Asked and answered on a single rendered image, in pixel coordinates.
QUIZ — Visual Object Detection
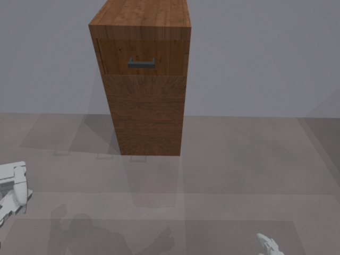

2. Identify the handle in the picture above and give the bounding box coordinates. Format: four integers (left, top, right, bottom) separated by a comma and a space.
127, 58, 155, 69

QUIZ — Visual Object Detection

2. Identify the drawer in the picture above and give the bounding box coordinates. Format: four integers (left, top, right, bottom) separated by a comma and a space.
97, 38, 185, 76

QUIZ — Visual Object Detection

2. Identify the left robot hand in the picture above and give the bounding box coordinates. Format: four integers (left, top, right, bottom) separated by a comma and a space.
0, 161, 32, 228

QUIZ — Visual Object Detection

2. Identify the right robot hand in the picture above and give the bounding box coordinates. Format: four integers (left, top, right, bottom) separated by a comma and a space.
257, 233, 284, 255

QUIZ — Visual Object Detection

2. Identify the cabinet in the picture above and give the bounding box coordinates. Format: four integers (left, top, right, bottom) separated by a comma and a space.
88, 0, 191, 156

